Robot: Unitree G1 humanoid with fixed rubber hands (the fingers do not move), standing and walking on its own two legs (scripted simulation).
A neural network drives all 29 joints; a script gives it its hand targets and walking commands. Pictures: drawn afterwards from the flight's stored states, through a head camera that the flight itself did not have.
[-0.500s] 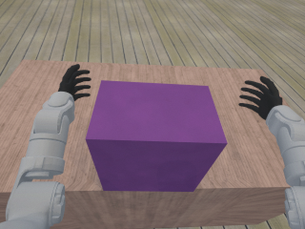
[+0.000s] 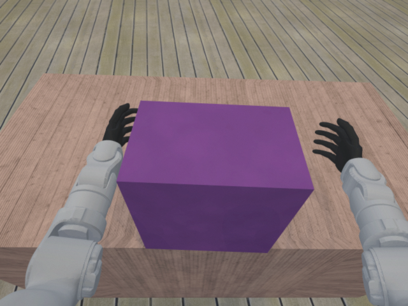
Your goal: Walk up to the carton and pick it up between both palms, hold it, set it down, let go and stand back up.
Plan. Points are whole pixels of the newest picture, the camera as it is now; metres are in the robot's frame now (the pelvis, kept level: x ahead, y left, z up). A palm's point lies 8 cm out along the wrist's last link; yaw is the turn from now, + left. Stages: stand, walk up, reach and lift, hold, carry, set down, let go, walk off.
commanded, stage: reach and lift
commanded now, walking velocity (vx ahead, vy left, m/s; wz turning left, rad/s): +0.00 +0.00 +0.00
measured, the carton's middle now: (210, 184) +0.36 +0.00 +0.02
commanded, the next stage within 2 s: none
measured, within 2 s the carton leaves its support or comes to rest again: neither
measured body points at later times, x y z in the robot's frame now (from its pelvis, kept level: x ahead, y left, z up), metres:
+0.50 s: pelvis -0.02 -0.01 -0.01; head +0.02 -0.01 +0.44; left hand +0.42 +0.19 +0.08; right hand +0.41 -0.26 +0.08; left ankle +0.03 +0.10 -0.74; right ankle -0.01 -0.09 -0.74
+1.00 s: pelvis -0.01 +0.00 -0.01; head +0.02 +0.01 +0.44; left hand +0.42 +0.19 +0.08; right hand +0.41 -0.22 +0.06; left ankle +0.03 +0.10 -0.74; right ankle -0.01 -0.09 -0.74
